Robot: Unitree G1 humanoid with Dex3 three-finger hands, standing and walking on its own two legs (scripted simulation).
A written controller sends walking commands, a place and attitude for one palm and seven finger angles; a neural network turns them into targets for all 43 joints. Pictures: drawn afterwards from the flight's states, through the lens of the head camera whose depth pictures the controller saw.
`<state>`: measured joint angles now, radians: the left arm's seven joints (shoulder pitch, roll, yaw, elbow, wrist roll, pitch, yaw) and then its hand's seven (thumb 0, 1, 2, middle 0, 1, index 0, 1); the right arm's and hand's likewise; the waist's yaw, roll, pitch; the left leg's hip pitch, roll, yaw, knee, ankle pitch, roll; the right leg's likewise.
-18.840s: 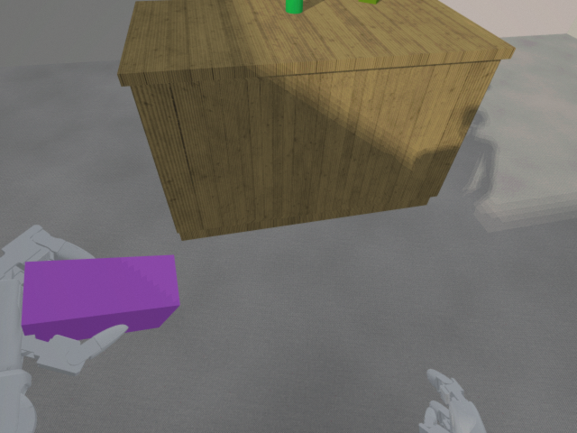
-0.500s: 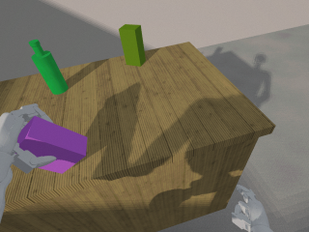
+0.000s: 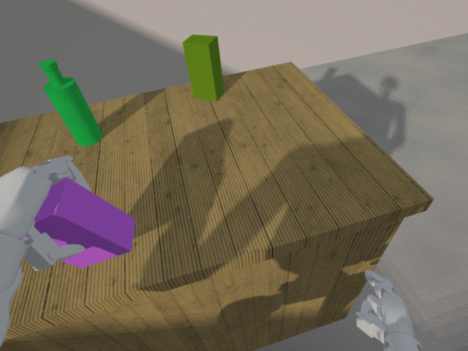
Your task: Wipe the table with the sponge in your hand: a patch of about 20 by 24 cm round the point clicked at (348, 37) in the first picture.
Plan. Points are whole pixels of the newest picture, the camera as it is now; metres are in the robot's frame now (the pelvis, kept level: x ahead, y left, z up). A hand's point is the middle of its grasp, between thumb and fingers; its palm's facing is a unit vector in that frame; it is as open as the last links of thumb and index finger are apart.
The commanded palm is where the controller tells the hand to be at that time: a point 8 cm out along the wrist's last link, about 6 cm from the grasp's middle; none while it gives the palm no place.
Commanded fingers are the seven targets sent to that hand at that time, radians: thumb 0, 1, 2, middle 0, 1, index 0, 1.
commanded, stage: turn the palm down, sponge in hand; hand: left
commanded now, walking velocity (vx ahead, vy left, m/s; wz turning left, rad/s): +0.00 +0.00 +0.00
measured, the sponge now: (87, 233) +0.23 +0.26 +0.13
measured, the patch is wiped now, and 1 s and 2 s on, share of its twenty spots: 0.00 0.00 0.00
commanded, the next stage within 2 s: move the sponge above the wiping area in 1.06 s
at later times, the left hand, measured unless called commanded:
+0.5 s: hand (42, 203) +0.22 +0.28 +0.21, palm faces +0.22 -0.10 -0.97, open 9.9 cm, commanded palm +0.17 +0.29 +0.29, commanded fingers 0.00 0.10 1.30 -1.20 -1.60 -1.20 -1.60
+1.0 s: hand (45, 197) +0.22 +0.27 +0.22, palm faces +0.26 +0.00 -0.97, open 9.9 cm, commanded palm +0.16 +0.27 +0.29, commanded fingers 0.00 0.10 1.30 -1.20 -1.60 -1.20 -1.60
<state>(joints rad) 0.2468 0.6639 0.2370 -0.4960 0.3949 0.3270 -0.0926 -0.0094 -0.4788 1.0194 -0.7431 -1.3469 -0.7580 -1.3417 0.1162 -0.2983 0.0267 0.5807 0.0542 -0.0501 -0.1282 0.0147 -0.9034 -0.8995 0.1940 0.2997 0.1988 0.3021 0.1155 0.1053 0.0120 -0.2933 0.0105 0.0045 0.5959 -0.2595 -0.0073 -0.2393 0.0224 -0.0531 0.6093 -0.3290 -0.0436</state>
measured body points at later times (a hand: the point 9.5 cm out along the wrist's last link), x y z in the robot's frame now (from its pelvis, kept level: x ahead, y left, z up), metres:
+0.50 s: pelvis -0.03 +0.01 +0.01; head -0.04 -0.04 +0.45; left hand +0.20 +0.28 +0.27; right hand +0.24 -0.17 -0.06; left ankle +0.04 +0.13 -0.73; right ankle +0.00 -0.09 -0.73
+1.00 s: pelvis -0.03 -0.01 +0.00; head -0.06 -0.07 +0.45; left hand +0.20 +0.27 +0.28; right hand +0.25 -0.19 -0.06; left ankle +0.04 +0.13 -0.73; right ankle +0.00 -0.09 -0.73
